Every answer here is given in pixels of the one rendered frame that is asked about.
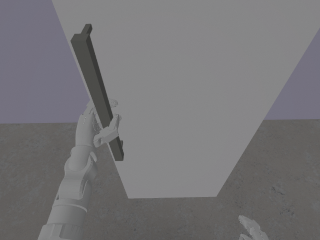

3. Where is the handle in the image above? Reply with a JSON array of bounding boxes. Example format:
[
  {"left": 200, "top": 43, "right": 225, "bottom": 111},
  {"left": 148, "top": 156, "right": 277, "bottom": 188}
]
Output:
[{"left": 70, "top": 24, "right": 124, "bottom": 161}]

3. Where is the fridge door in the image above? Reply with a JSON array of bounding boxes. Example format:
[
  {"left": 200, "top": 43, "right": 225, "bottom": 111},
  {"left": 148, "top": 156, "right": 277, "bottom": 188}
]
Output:
[{"left": 52, "top": 0, "right": 320, "bottom": 199}]

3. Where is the left robot forearm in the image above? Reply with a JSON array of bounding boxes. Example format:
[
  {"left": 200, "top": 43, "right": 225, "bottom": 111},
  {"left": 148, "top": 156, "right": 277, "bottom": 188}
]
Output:
[{"left": 37, "top": 145, "right": 98, "bottom": 240}]

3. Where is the robot right hand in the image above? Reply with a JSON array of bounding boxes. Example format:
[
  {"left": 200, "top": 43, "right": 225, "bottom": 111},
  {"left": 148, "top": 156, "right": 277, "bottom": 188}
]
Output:
[{"left": 238, "top": 215, "right": 270, "bottom": 240}]

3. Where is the robot left hand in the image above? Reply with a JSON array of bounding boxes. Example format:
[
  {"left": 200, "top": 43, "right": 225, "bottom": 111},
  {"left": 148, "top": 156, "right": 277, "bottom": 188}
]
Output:
[{"left": 75, "top": 98, "right": 122, "bottom": 151}]

